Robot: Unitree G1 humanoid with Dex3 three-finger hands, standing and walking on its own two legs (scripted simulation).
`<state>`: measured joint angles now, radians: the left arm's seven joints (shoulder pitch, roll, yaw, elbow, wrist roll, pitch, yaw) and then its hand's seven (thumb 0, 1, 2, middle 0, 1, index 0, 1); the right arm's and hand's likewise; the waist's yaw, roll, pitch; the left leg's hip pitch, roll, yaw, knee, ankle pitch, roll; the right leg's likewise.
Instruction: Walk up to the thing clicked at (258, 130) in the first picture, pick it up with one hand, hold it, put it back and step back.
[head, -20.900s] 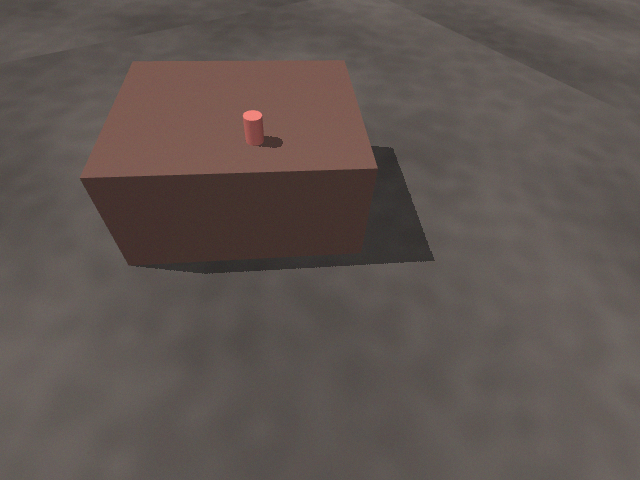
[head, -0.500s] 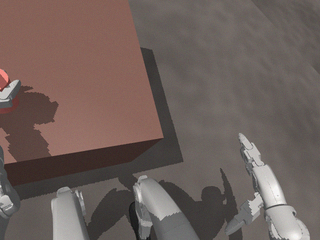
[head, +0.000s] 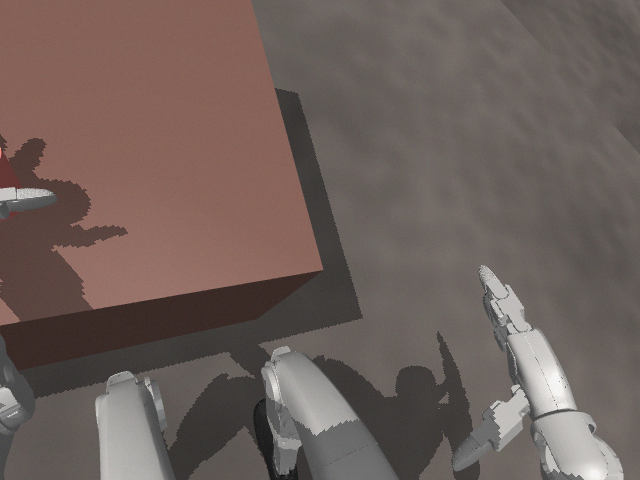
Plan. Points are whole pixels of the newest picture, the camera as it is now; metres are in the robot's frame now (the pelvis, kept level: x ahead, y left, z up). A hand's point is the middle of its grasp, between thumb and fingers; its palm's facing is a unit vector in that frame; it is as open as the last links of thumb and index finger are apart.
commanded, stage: withdraw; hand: left
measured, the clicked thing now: out of the picture +0.51 +0.25 -0.08
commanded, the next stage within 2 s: rise in 0.38 s
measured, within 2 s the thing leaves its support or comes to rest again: neither
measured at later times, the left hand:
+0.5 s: hand out of the picture +0.53 +0.33 +0.07, palm faces +0.38 -0.92 -0.03, open 17.7 cm
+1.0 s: hand out of the picture +0.42 +0.37 +0.12, palm faces +0.42 -0.82 -0.39, open 17.0 cm
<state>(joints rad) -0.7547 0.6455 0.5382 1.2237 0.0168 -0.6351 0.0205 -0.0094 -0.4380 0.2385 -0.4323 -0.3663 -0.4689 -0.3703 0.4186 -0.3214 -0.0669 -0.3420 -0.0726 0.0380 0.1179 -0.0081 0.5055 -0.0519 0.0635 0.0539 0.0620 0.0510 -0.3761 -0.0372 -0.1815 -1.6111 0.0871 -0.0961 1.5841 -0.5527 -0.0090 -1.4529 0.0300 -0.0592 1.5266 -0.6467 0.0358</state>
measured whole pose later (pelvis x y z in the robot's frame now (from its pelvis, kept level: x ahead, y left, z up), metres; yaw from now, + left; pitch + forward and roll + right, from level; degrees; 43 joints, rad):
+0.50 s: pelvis +0.01 +0.00 +0.04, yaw +0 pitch +30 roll -7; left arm -0.84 0.79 0.60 1.18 -0.02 -0.45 -0.09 -0.01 -0.61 0.01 -0.06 -0.05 -0.08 -0.04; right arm 0.41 -0.30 -0.03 -0.21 -0.05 0.10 0.07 -0.01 0.50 -0.05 0.06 0.05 0.06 0.05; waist -0.32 -0.02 -0.17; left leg -1.43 0.10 -0.08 1.44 -0.53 -0.01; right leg -1.28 0.04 -0.05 1.36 -0.61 0.04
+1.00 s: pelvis +0.04 +0.00 +0.13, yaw +3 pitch +19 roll -4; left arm -0.52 0.64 0.38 1.08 0.06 -0.07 0.06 -0.01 -0.46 0.10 -0.06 -0.07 -0.06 -0.07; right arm 0.37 -0.23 0.09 -0.02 0.03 0.17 0.05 0.00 -0.35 -0.61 0.16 0.22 0.16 0.22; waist -0.12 0.00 -0.19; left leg -0.94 0.08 -0.03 1.05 -0.44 -0.01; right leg -0.81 0.01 -0.02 0.97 -0.50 0.03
